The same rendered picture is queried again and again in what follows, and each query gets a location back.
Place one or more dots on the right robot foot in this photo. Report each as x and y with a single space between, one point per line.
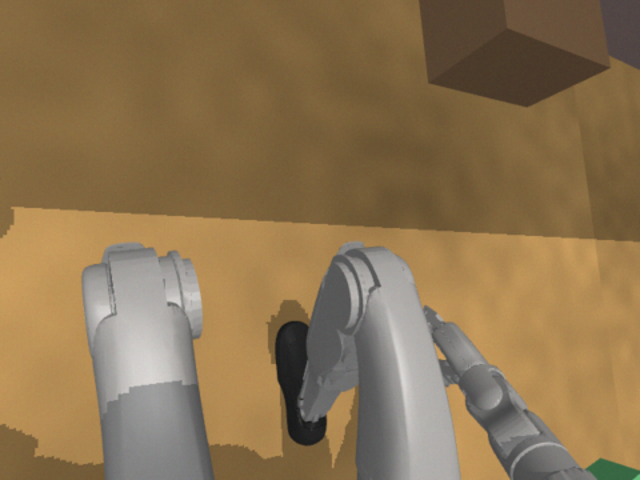
291 360

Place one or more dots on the right robot arm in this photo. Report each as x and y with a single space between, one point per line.
526 448

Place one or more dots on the right robot hand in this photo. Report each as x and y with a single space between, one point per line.
459 351

